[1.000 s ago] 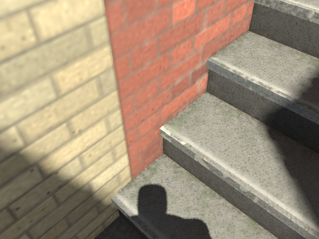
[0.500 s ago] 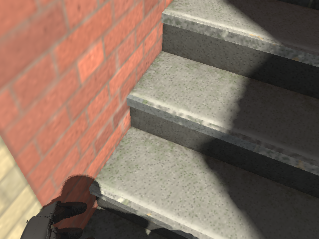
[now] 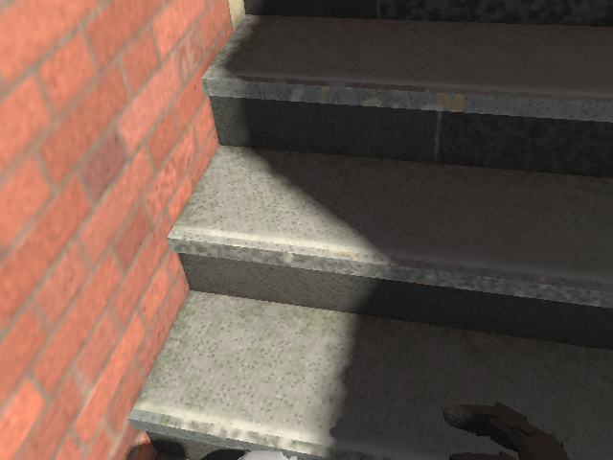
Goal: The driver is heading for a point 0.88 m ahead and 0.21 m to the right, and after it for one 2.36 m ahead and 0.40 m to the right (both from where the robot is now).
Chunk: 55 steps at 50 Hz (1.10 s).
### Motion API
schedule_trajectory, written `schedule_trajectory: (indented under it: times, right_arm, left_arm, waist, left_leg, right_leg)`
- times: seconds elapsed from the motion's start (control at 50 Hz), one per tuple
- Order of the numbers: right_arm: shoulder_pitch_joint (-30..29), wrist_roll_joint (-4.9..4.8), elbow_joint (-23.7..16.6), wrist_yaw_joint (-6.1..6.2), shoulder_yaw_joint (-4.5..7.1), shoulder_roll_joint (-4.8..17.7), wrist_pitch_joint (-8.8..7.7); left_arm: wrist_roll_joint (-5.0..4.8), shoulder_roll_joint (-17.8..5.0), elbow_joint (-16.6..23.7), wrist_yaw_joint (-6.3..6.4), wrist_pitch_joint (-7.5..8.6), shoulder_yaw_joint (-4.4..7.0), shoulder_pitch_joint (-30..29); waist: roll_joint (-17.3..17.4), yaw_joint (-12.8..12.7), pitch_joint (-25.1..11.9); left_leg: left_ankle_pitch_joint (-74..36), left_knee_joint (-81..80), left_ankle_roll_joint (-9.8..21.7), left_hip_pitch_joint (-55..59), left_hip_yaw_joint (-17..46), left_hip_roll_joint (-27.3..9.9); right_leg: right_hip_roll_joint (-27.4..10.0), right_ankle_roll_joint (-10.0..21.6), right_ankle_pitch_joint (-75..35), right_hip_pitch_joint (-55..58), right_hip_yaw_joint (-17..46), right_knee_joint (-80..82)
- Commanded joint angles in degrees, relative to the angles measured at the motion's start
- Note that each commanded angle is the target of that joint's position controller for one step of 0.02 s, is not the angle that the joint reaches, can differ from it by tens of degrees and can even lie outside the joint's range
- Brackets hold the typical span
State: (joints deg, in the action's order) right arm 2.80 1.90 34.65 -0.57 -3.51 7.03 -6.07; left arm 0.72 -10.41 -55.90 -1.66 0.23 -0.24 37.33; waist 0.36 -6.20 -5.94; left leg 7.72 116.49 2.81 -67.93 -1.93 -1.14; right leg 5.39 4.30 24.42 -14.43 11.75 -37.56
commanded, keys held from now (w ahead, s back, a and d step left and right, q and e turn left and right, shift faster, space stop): w+e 0.60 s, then w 0.40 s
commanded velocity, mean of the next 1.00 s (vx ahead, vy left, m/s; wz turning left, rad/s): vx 0.50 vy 0.00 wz -0.47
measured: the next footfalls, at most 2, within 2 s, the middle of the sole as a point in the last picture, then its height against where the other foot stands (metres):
left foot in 0.20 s outside the picture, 0.17 m higher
right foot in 0.70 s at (538, 414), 0.17 m higher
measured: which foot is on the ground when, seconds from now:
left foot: up 0.00-0.18, down 0.20-0.72, up 0.74-1.00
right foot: down 0.00-0.20, up 0.22-0.68, down 0.70-1.00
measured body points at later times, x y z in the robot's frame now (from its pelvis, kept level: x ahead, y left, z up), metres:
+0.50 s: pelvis +0.29 -0.01 +0.17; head +0.27 +0.00 +0.62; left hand +0.59 +0.07 +0.14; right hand +0.12 -0.20 +0.03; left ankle +0.27 +0.12 -0.56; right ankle +0.30 -0.18 -0.21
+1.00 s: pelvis +0.55 -0.18 +0.35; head +0.53 -0.20 +0.80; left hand +0.56 +0.04 +0.21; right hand +0.71 -0.43 +0.31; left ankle +0.69 -0.07 -0.02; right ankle +0.50 -0.24 -0.38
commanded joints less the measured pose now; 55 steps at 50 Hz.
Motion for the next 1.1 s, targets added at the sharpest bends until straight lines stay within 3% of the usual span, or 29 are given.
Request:
schedule_trajectory:
  times: [0.02, 0.04, 0.08, 0.1, 0.12, 0.14, 0.18, 0.2, 0.22, 0.24, 0.28, 0.3, 0.34, 0.42, 0.52, 0.58, 0.62, 0.66, 0.7, 0.72, 0.74, 0.76, 0.78, 0.82, 0.86, 0.96, 1.04, 1.06, 1.1]
  right_arm:
    - [-4.44, -1.57, -4.07, -0.15, -1.39, -1.32, -0.81]
    - [-11.64, -1.44, -7.78, 0.14, -2.23, -1.63, -1.31]
    - [-22.62, -0.85, -13.31, 0.37, -2.72, -1.2, -1.7]
    - [-24.69, 0.65, -15.69, 0.47, -3.71, -2.61, -1.35]
    - [-18.74, -0.09, -13.63, 1.07, -2.09, 1.05, -0.75]
    - [-13.82, -0.5, -15.26, 1.74, -0.34, 2.76, -1.14]
    - [13.68, -1.11, -7.89, 1.56, 6.73, 17.27, -0.2]
    - [25.28, -0.36, -3.11, 1.5, 8.28, 21.93, 0.24]
    - [28.34, 2.39, 2.27, 1.77, 7.74, 21.34, 1.33]
    - [26.89, 3.47, 2.73, 3.79, 6.87, 16.05, 3.33]
    - [21.93, 0.74, 11.94, 3.54, 4.44, 5.14, 4.02]
    - [18.36, 0.82, 15.05, 2.79, 3.88, 0.95, 3.67]
    - [15.34, 2.0, 19.96, 1.04, 2.87, -4.29, 2.41]
    - [13.38, 2.24, 20.44, -0.71, 3.18, 0.38, 2.29]
    - [24.72, 1.01, 20.75, 0.73, 3.71, 6.53, 2.71]
    - [31.65, 0.79, 21.29, 2.87, 3.55, 6.2, 3.27]
    - [35.76, -2.22, 24.22, 3.55, 4.44, 8.54, 3.49]
    - [35.82, -1.94, 26.73, 3.1, 4.34, 14.11, 2.74]
    - [32.2, -1.58, 25.47, 2.86, 5.79, 20.93, 2.27]
    - [29.66, -0.8, 21.89, 2.37, 5.63, 18.17, 0.96]
    - [28.54, -1.27, 19.7, 0.41, 4.16, 10.01, -1.47]
    - [23.3, -2.66, 21.57, -1.72, 5.98, 10.87, -3.14]
    - [15.95, -4.42, 17.13, -2.41, 6.11, 6.04, -3.19]
    - [3.12, -2.48, 7.2, -1.74, 3.58, -0.45, -2.64]
    - [6.14, -2.64, 4.42, -2.77, -0.38, -7.2, -2.05]
    - [6.05, -4.05, 0.35, -3.06, -3.8, -6.53, 1.84]
    - [-11.95, -1.27, -6.43, -0.69, -5.39, -3.63, 2.5]
    - [-9.4, -0.74, -5.56, -0.59, -5.03, -3.78, 2.63]
    - [-10.26, -1.2, -4.79, -0.92, -3.55, 1.2, 1.82]
  left_arm:
    - [-0.25, -3.19, 1.9, -0.05, 1.75, -0.14, -2.81]
    - [-1.91, -3.51, 1.95, -0.12, 1.69, 0.01, -2.02]
    - [-1.79, -3.05, 1.17, 1.39, 1.56, -0.03, 1.97]
    - [-3.26, -6.84, 1.75, 3.28, 1.48, 1.46, 0.93]
    - [-3.82, -5.79, 2.33, 3.87, 1.6, 0.95, -5.5]
    - [-2.86, -8.53, 1.99, 4.45, 3.28, 1.45, -1.96]
    - [-1.96, -17.48, 1.87, 4.82, 4.72, 4.4, -10.85]
    - [-0.76, -15.77, 4.69, 4.29, 6.22, 4.58, -17.05]
    - [-0.06, -3.82, 8.69, 2.0, 8.28, 2.3, -17.61]
    - [0.3, -5.86, 8.63, -0.43, 9.27, 3.29, -18.95]
    - [-2.09, 1.31, 15.76, -2.42, 7.2, 0.78, -29.33]
    - [-1.11, 4.49, 15.67, -2.56, 6.49, -0.57, -26.91]
    - [-3.63, 6.91, 15.57, -1.76, 5.0, -1.85, -21.22]
    - [-4.47, 6.8, 19.63, -0.36, 2.78, -3.55, -25.16]
    - [-4.66, 7.27, 27.51, 1.49, 1.3, -4.48, -38.29]
    - [-4.12, 4.51, 33.61, 0.75, 1.47, -4.83, -50.48]
    - [-5.81, 6.4, 36.49, -0.77, 0.95, -6.71, -59.42]
    - [-4.71, 3.48, 35.01, -0.86, 1.55, -4.4, -50.4]
    - [-3.23, -5.76, 30.94, -1.08, 1.23, 0.06, -33.78]
    - [-2.23, -10.73, 25.81, -0.86, 0.41, 2.57, -21.67]
    - [-1.6, -17.84, 19.36, 1.05, -1.2, 5.1, -11.79]
    - [1.33, -14.45, 15.6, 2.56, -1.18, 4.1, -9.18]
    - [1.19, -10.75, 12.98, 1.93, -0.02, 2.81, -12.12]
    - [0.26, 0.89, 4.19, 0.09, 2.28, 0.31, -13.8]
    - [2.16, 7.23, 0.47, -0.32, 2.97, -1.28, -15.42]
    - [4.13, 3.87, -1.41, -1.27, 3.05, -3.51, -21.29]
    - [0.38, -1.59, -5.43, 0.78, 2.93, -3.19, -11.57]
    - [0.96, -3.72, -6.47, 1.42, 3.12, -2.61, -10.84]
    - [-1.36, -5.62, -7.11, 1.99, 2.73, -2.09, -11.22]
  waist:
    - [-4.17, 2.41, 10.43]
    - [-3.52, 1.48, 12.0]
    - [-2.16, -1.27, 12.2]
    - [-4.73, -0.33, 11.27]
    - [-8.16, 4.05, 6.88]
    - [-19.43, 7.84, -3.28]
    - [-24.32, 22.92, -16.98]
    - [-12.12, 25.23, -24.37]
    - [25.73, 17.85, -28.61]
    - [24.17, 18.35, -27.54]
    - [4.03, 11.13, 1.77]
    - [-2.54, 6.25, 6.14]
    - [-4.06, 1.26, 9.77]
    - [-4.12, -0.15, 12.78]
    - [2.37, 5.43, 13.59]
    - [4.14, 9.47, 10.5]
    - [7.18, 12.94, 12.84]
    - [15.89, 5.7, 3.36]
    - [23.75, -4.89, -9.11]
    - [17.42, -7.58, -16.09]
    - [-7.08, -5.01, -22.88]
    - [-5.68, -5.31, -27.23]
    - [-3.72, -2.68, -17.22]
    - [-1.21, 3.04, 3.64]
    - [-0.93, 7.34, 5.01]
    - [-4.71, 14.75, 8.63]
    - [-0.93, 8.48, 5.36]
    - [-4.02, 9.25, 1.98]
    - [-6.61, 10.11, -0.93]
  left_leg:
    - [4.73, 11.2, 0.09, -18.27, -0.15, -0.19]
    - [4.55, -0.64, -0.24, -17.26, -2.36, -0.87]
    - [-1.4, -13.88, -2.35, -10.49, -6.33, -0.73]
    - [3.43, -22.87, -1.81, 2.15, -9.19, -2.43]
    - [7.45, -34.68, 0.38, 21.96, -16.08, 1.09]
    - [12.15, -40.74, 1.56, 44.4, -13.74, 4.1]
    - [25.05, -55.34, 4.96, 57.28, 3.28, 2.91]
    - [32.5, -67.58, 7.26, 71.79, 17.85, -3.4]
    - [25.9, -88.03, 15.65, 87.39, 49.83, -19.12]
    - [30.95, -101.88, 18.84, 82.38, 74.24, -25.69]
    - [32.87, -97.34, 14.49, 57.03, 46.61, -20.9]
    - [27.16, -93.85, 11.47, 49.81, 35.99, -19.49]
    - [15.1, -93.84, 6.46, 43.44, 18.74, -15.93]
    - [6.22, -97.02, 4.46, 39.71, -0.3, -13.57]
    - [5.03, -101.61, 3.91, 55.69, -2.01, -17.57]
    - [8.15, -108.63, 3.7, 56.75, -4.57, -16.12]
    - [-0.36, -123.21, 6.37, 50.86, -9.35, -16.61]
    - [-82.56, -107.4, 7.58, 64.46, -12.77, -17.56]
    - [-107.4, -90.09, 6.23, 76.22, -9.06, -17.81]
    - [-94.49, -72.65, 3.29, 56.72, -5.03, -14.09]
    - [-20.76, -48.81, -0.84, 38.7, 0.98, -1.67]
    - [-1.53, -17.2, -2.79, 33.35, 12.49, 3.92]
    - [0.38, -1.64, -1.0, 23.93, 16.61, 3.16]
    - [1.14, 7.94, 4.7, 10.1, 12.0, -0.22]
    - [-1.81, 14.42, 9.37, 1.54, 15.85, 0.87]
    - [-3.41, 20.58, 6.68, -6.88, 8.45, 3.81]
    - [-5.34, -5.4, 0.8, 3.21, -6.15, 0.55]
    - [-3.37, -5.66, 0.63, 4.65, -7.05, -1.87]
    - [1.87, -29.33, 3.33, 22.59, -12.76, 0.61]
  right_leg:
    - [-12.61, 7.62, -4.13, 3.66, 19.35, 16.99]
    - [-10.64, 6.21, -2.11, 1.11, 17.96, 19.87]
    - [-12.52, 7.62, -9.08, -5.3, 19.41, 27.01]
    - [-15.43, 9.39, -16.67, -10.83, 19.03, 37.53]
    - [-10.23, 7.3, -42.02, -14.76, 7.67, 36.52]
    - [-11.51, 8.56, -76.19, -13.79, 8.87, 31.09]
    - [-14.71, 5.9, -115.71, 6.57, 8.42, 4.05]
    - [-12.42, 6.62, -99.77, 2.34, 8.97, -12.03]
    - [2.08, 4.64, -27.15, -20.02, 8.58, -34.54]
    - [5.04, 1.76, -16.8, -30.62, 12.6, -65.53]
    - [0.31, 1.23, -14.7, -41.51, 2.07, -78.03]
    - [-0.83, 2.12, -16.97, -40.7, 1.47, -83.22]
    - [-3.14, 4.69, -16.98, -42.66, 2.04, -90.77]
    - [-6.04, 2.38, -20.09, -52.97, -0.32, -85.12]
    - [-8.66, -1.76, -15.5, -74.41, -3.28, -94.6]
    - [-13.84, -2.96, -20.51, -65.88, -12.74, -71.39]
    - [-15.36, -0.8, -10.64, -40.33, -24.57, -44.51]
    - [-5.13, 3.28, 1.29, -23.13, -30.46, -40.68]
    - [-0.71, 7.9, -2.35, -7.49, -23.19, -21.09]
    - [-7.45, 12.6, -10.39, 14.94, 0.26, -14.45]
    - [-21.72, 18.96, -0.19, 29.05, 38.52, 14.22]
    - [-26.92, 18.36, 6.4, 26.71, 49.31, 25.27]
    - [-27.2, 13.04, 8.16, 18.47, 41.74, 23.93]
    - [-20.48, 6.9, -4.52, 2.55, 16.0, 16.01]
    - [-16.11, 3.03, -15.47, 1.2, 2.84, 12.45]
    - [-14.28, 2.55, -20.44, -15.91, -13.02, 22.51]
    - [-14.03, 4.36, -18.66, -17.35, -11.15, 35.67]
    - [-16.28, 5.69, -26.98, -8.51, -9.42, 36.53]
    - [-14.01, 3.52, -71.27, -2.17, -19.24, 33.0]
